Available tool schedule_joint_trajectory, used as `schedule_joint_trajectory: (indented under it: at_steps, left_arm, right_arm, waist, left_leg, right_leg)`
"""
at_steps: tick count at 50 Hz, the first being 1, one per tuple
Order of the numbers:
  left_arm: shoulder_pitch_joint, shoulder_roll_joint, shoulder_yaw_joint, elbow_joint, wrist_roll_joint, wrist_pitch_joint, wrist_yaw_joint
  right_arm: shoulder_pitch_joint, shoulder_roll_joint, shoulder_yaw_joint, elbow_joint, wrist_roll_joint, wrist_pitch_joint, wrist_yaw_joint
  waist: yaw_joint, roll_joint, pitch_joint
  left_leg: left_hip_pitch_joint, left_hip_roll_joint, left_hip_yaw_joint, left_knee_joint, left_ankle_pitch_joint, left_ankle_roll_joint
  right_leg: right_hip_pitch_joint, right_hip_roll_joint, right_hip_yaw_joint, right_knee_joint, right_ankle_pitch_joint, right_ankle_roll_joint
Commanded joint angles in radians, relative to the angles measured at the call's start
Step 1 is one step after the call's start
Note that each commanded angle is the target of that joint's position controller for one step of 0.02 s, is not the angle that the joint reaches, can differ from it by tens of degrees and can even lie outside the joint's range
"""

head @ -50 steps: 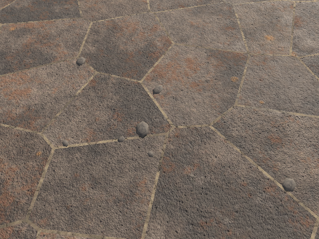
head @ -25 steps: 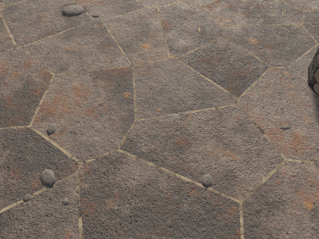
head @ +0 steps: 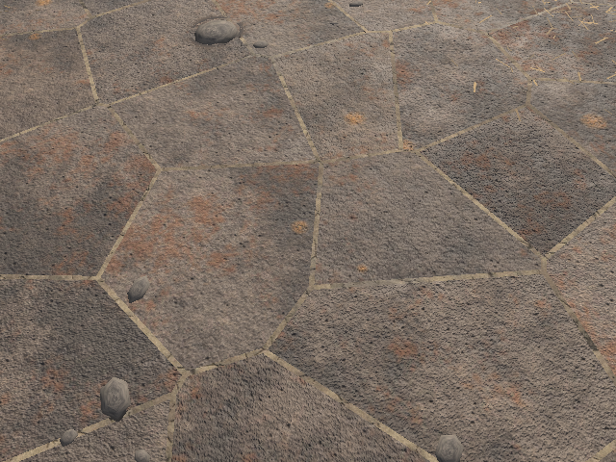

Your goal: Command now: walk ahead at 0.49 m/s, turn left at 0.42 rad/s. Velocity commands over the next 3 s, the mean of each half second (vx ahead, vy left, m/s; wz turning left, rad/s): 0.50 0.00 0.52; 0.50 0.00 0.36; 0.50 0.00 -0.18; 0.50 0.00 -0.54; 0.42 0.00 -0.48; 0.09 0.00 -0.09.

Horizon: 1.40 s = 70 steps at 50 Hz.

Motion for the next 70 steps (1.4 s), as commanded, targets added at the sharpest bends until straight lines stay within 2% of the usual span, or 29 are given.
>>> schedule_joint_trajectory:
  at_steps: [1,4,6,7,8,9,11,12,16,27,29,31,32,33,34,36,37,39,43,48,52,54,56,57,58,59,60,62,70]
  left_arm:
    - [0.025,0.135,0.021,-0.017,0.001,-0.01,0.017]
    - [0.008,0.189,0.032,-0.007,0.007,0.006,0.036]
    - [-0.034,0.216,0.04,-0.026,0.011,0.021,0.032]
    - [-0.046,0.191,0.033,-0.055,0.008,0.016,0.022]
    - [-0.007,0.098,0.021,-0.123,-0.002,0.007,-0.001]
    - [-0.102,0.16,0.026,-0.142,0.013,-0.005,-0.006]
    - [-0.133,0.159,0.023,-0.156,-0.003,-0.025,-0.011]
    - [-0.134,0.152,0.023,-0.154,0.012,-0.011,-0.009]
    - [-0.124,0.117,0.013,-0.168,0.035,0.05,-0.021]
    - [-0.481,0.132,0.0,-0.308,0.012,0.035,-0.033]
    - [-0.42,0.158,0.006,-0.301,0.009,0.026,-0.03]
    - [-0.211,0.206,0.027,-0.239,0.007,0.012,-0.013]
    - [-0.065,0.251,0.043,-0.211,0.022,-0.001,0.001]
    - [0.045,0.333,0.063,-0.215,0.049,0.001,0.015]
    - [-0.006,0.349,0.073,-0.204,0.034,0.018,0.008]
    - [-0.132,0.172,0.039,-0.22,0.015,0.022,-0.008]
    - [-0.155,0.143,0.031,-0.211,0.019,0.019,-0.011]
    - [-0.127,0.143,0.029,-0.174,0.015,0.003,-0.013]
    - [-0.067,0.163,0.037,-0.125,-0.002,-0.024,-0.026]
    - [-0.024,0.165,0.038,-0.083,-0.008,-0.016,-0.031]
    - [0.041,0.201,0.048,-0.044,-0.006,-0.006,-0.031]
    - [0.042,0.212,0.051,-0.03,-0.005,0.003,-0.026]
    - [0.052,0.182,0.04,-0.023,-0.008,0.01,-0.023]
    - [0.047,0.117,0.018,-0.072,-0.023,0.006,-0.027]
    - [0.113,0.084,0.015,-0.086,-0.022,0.01,-0.022]
    - [0.04,0.175,0.042,-0.071,-0.002,0.024,-0.012]
    - [0.004,0.154,0.041,-0.078,-0.008,0.022,-0.02]
    - [-0.001,0.127,0.04,-0.058,-0.002,0.036,-0.029]
    - [-0.165,0.078,0.041,-0.101,0.011,0.075,-0.06]
  right_arm:
    - [-0.13,-0.021,0.011,-0.107,0.0,-0.016,0.006]
    - [-0.003,-0.062,-0.003,-0.08,-0.003,-0.011,-0.007]
    - [0.226,-0.123,-0.034,-0.015,-0.012,-0.022,-0.02]
    - [0.331,-0.204,-0.065,0.003,-0.019,-0.02,-0.037]
    - [0.247,-0.295,-0.087,-0.026,-0.005,-0.009,-0.043]
    - [0.241,-0.271,-0.089,-0.023,0.032,-0.005,-0.043]
    - [0.152,-0.165,-0.062,-0.02,0.026,-0.008,-0.053]
    - [0.118,-0.141,-0.053,-0.023,0.025,-0.017,-0.057]
    - [0.125,-0.165,-0.053,-0.021,0.029,-0.051,-0.052]
    - [0.295,-0.195,-0.065,-0.013,0.014,-0.04,-0.065]
    - [0.248,-0.212,-0.069,-0.033,0.01,-0.042,-0.073]
    - [0.185,-0.229,-0.071,-0.051,0.013,-0.051,-0.065]
    - [0.184,-0.194,-0.061,-0.056,0.024,-0.06,-0.055]
    - [0.238,-0.095,-0.035,-0.093,0.052,-0.068,-0.053]
    - [0.309,-0.115,-0.033,-0.101,0.033,-0.063,-0.052]
    - [0.229,-0.142,-0.032,-0.058,-0.001,-0.046,-0.049]
    - [0.196,-0.122,-0.029,-0.067,0.0,-0.043,-0.042]
    - [0.18,-0.107,-0.022,-0.072,-0.013,-0.029,-0.028]
    - [0.099,-0.093,-0.012,-0.103,-0.015,-0.022,-0.017]
    - [-0.109,-0.049,0.025,-0.165,-0.01,-0.031,0.0]
    - [-0.172,-0.071,0.025,-0.185,-0.003,-0.036,-0.01]
    - [-0.132,-0.083,0.019,-0.175,-0.009,-0.042,-0.02]
    - [0.108,-0.128,-0.006,-0.089,-0.029,-0.06,-0.037]
    - [0.267,-0.217,-0.029,-0.072,-0.051,-0.066,-0.052]
    - [0.295,-0.287,-0.05,-0.064,-0.027,-0.054,-0.058]
    - [0.237,-0.218,-0.037,-0.064,0.002,-0.048,-0.058]
    - [0.155,-0.157,-0.02,-0.073,0.006,-0.053,-0.056]
    - [0.089,-0.088,-0.003,-0.071,0.006,-0.069,-0.056]
    - [0.171,-0.083,-0.009,0.001,0.014,-0.103,-0.067]
  waist:
    - [0.005,-0.097,0.074]
    - [-0.063,-0.144,-0.025]
    - [-0.172,-0.122,-0.147]
    - [-0.217,-0.006,-0.223]
    - [-0.098,0.221,-0.274]
    - [-0.144,0.03,-0.249]
    - [-0.057,-0.094,-0.024]
    - [-0.022,-0.109,0.007]
    - [0.014,-0.049,-0.013]
    - [-0.124,0.035,-0.004]
    - [-0.077,0.049,-0.013]
    - [0.027,0.026,-0.099]
    - [0.094,-0.041,-0.201]
    - [0.101,-0.209,-0.342]
    - [0.024,-0.361,-0.363]
    - [0.003,-0.069,-0.1]
    - [-0.012,-0.072,-0.05]
    - [-0.026,-0.135,-0.025]
    - [-0.03,-0.135,-0.025]
    - [0.008,-0.138,0.01]
    - [0.024,-0.136,0.013]
    - [-0.002,-0.132,0.0]
    - [-0.101,-0.061,-0.132]
    - [-0.161,0.082,-0.266]
    - [-0.13,0.244,-0.321]
    - [-0.12,0.081,-0.196]
    - [-0.082,0.056,-0.09]
    - [-0.034,0.059,-0.024]
    - [-0.018,0.024,0.031]
  left_leg:
    - [0.047,-0.036,0.08,-0.133,-0.007,0.038]
    - [0.214,-0.122,0.126,-0.148,-0.148,0.106]
    - [0.509,-0.15,0.067,-0.252,-0.19,0.173]
    - [0.714,0.02,-0.161,-0.313,-0.28,0.245]
    - [0.965,0.284,-0.744,-0.405,-0.185,0.419]
    - [0.936,0.283,-0.755,-0.486,-0.218,0.429]
    - [0.656,0.225,-0.545,-0.55,-0.119,0.33]
    - [0.565,0.169,-0.468,-0.557,-0.03,0.292]
    - [0.445,0.066,-0.323,-0.581,0.148,0.259]
    - [0.67,0.059,-0.401,-0.471,0.267,0.173]
    - [0.647,0.072,-0.43,-0.427,0.297,0.14]
    - [0.576,0.023,-0.41,-0.234,0.423,0.094]
    - [0.487,-0.038,-0.346,-0.017,0.316,0.069]
    - [0.263,-0.146,-0.229,0.282,-0.122,0.034]
    - [0.093,-0.19,-0.184,0.421,-0.518,0.03]
    - [0.06,-0.082,-0.186,0.453,-0.363,0.029]
    - [0.078,-0.056,-0.176,0.396,-0.332,0.024]
    - [0.116,-0.04,-0.166,0.344,-0.316,0.01]
    - [0.05,-0.031,-0.149,0.254,-0.246,-0.01]
    - [0.119,0.01,-0.03,-0.06,-0.077,-0.034]
    - [0.194,-0.008,0.007,-0.181,-0.104,-0.006]
    - [0.274,-0.035,0.021,-0.241,-0.155,0.022]
    - [0.605,-0.046,-0.002,-0.325,-0.158,0.069]
    - [0.872,0.22,-0.314,-0.374,-0.296,0.139]
    - [0.956,0.411,-0.679,-0.502,-0.307,0.222]
    - [0.852,0.361,-0.599,-0.507,-0.33,0.201]
    - [0.73,0.314,-0.456,-0.533,-0.267,0.174]
    - [0.591,0.233,-0.28,-0.598,-0.15,0.113]
    - [0.6,0.188,-0.011,-0.667,0.11,0.098]
  right_leg:
    - [-0.039,-0.297,0.003,0.025,0.898,-0.004]
    - [0.03,-0.321,-0.03,0.269,1.296,0.013]
    - [-0.09,-0.315,-0.034,0.645,1.131,0.002]
    - [-0.29,-0.242,-0.055,0.983,0.682,0.011]
    - [-0.741,-0.002,0.055,1.34,-0.226,0.064]
    - [-0.859,-0.056,0.244,1.359,-0.155,0.049]
    - [-0.825,-0.149,0.236,1.166,-0.028,0.049]
    - [-0.766,-0.171,0.238,1.093,-0.024,0.063]
    - [-0.678,-0.183,0.194,0.923,0.031,0.117]
    - [-0.765,-0.11,0.187,0.468,0.256,0.117]
    - [-0.632,-0.092,0.205,0.385,0.21,0.092]
    - [-0.331,-0.051,0.188,0.306,0.165,0.053]
    - [-0.113,-0.153,0.271,0.273,0.12,0.014]
    - [0.132,-0.424,0.63,0.217,-0.095,-0.06]
    - [0.137,-0.518,0.99,0.099,-0.118,-0.145]
    - [-0.125,-0.428,0.731,0.084,-0.165,-0.132]
    - [-0.202,-0.375,0.612,0.058,-0.061,-0.105]
    - [-0.265,-0.315,0.472,0.038,0.144,-0.094]
    - [-0.24,-0.315,0.366,0.0,0.323,-0.124]
    - [-0.28,-0.259,0.233,-0.033,0.359,-0.101]
    - [-0.211,-0.306,0.244,0.016,0.439,-0.086]
    - [-0.173,-0.317,0.237,0.099,0.555,-0.073]
    - [-0.246,-0.241,0.16,0.414,0.648,-0.035]
    - [-0.48,-0.17,0.113,0.729,0.335,0.001]
    - [-0.72,-0.032,0.126,0.98,-0.235,0.014]
    - [-0.788,-0.085,0.23,1.042,-0.185,-0.002]
    - [-0.782,-0.122,0.243,1.016,-0.097,-0.007]
    - [-0.707,-0.16,0.233,0.939,-0.014,0.006]
    - [-0.828,-0.169,0.206,0.836,0.226,0.048]
Next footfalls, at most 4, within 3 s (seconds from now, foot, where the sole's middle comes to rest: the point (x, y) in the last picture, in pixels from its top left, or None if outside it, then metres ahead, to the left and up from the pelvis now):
0.14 left None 0.23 0.06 -0.77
0.64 right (350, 417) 0.57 -0.03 -0.77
1.12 left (218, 370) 0.68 0.28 -0.77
1.66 right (252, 256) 1.01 0.22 -0.77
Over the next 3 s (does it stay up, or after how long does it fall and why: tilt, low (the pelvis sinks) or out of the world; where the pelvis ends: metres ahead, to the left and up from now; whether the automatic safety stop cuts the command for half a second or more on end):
stays up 1.33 0.29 0.00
